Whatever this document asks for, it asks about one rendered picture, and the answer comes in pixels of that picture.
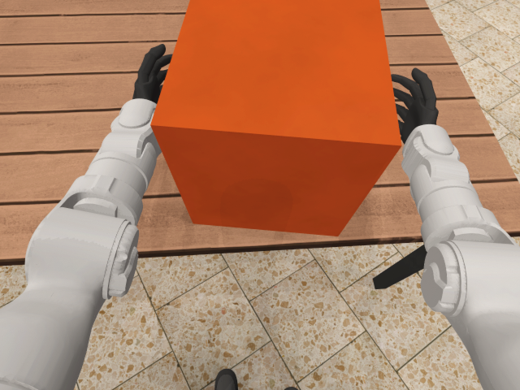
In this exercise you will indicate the robot right forearm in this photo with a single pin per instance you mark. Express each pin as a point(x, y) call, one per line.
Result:
point(446, 200)

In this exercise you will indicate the left robot hand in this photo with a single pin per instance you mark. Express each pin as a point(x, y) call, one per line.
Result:
point(147, 85)

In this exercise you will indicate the right robot hand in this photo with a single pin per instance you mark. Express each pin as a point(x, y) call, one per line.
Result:
point(421, 107)

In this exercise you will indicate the left robot upper arm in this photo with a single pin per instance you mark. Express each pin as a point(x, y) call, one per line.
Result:
point(79, 260)

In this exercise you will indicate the robot left forearm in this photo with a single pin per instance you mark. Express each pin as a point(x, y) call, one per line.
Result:
point(119, 174)

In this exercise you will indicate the carton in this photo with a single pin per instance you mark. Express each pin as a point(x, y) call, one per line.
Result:
point(278, 115)

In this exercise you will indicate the table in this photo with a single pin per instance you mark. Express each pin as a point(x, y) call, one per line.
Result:
point(67, 67)

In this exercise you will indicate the left robot foot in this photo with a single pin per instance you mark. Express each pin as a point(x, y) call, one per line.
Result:
point(226, 380)

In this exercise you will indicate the right robot upper arm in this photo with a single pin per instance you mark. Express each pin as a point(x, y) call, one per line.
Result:
point(476, 286)

